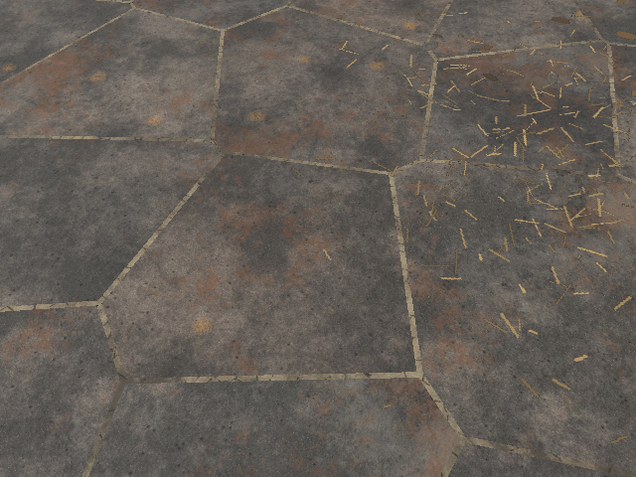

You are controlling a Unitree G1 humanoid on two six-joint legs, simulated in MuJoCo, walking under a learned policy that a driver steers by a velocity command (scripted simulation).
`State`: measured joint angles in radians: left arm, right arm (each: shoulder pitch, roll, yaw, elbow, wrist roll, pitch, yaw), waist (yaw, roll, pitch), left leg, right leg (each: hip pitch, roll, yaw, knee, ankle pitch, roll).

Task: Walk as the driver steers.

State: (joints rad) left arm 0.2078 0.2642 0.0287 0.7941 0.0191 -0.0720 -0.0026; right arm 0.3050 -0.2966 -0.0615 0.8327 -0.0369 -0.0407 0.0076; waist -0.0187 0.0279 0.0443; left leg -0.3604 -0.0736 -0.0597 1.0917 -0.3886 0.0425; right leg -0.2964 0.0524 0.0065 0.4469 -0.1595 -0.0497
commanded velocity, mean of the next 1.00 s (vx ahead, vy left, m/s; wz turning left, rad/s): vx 0.31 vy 0.00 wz -0.34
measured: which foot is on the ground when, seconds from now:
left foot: up 0.00-0.28, down 0.30-0.82, up 0.84-1.00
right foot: down 0.00-0.30, up 0.32-0.80, down 0.82-1.00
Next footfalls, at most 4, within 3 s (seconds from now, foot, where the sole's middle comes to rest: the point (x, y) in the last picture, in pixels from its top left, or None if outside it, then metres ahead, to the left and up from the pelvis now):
0.30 left None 0.20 0.09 -0.78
0.82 right None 0.20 -0.17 -0.78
1.32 left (415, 439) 0.55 -0.15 -0.78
1.84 right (477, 311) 0.85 -0.34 -0.78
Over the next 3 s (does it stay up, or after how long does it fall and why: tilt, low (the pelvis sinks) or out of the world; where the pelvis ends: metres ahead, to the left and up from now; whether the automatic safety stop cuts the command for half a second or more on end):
stays up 1.25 -0.32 -0.01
